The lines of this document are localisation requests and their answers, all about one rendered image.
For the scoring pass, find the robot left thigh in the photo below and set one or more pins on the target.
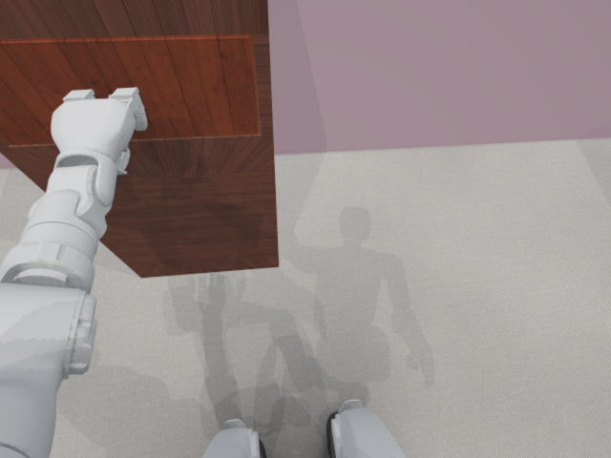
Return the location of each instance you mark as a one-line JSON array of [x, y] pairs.
[[236, 442]]

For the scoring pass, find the cabinet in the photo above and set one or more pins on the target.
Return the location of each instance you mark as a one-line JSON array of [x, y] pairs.
[[187, 205]]

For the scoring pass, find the left robot forearm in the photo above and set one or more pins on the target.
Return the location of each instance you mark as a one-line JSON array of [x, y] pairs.
[[58, 245]]

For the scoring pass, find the robot thigh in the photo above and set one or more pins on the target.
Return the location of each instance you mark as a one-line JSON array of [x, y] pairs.
[[236, 442], [358, 433]]

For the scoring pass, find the robot left upper arm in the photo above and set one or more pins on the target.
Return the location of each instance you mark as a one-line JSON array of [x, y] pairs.
[[46, 334]]

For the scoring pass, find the drawer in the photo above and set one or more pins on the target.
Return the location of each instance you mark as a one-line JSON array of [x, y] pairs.
[[189, 85]]

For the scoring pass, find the robot right thigh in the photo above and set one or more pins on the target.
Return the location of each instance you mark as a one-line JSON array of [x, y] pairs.
[[358, 433]]

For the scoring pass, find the left robot hand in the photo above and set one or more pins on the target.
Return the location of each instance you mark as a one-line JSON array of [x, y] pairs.
[[104, 125]]

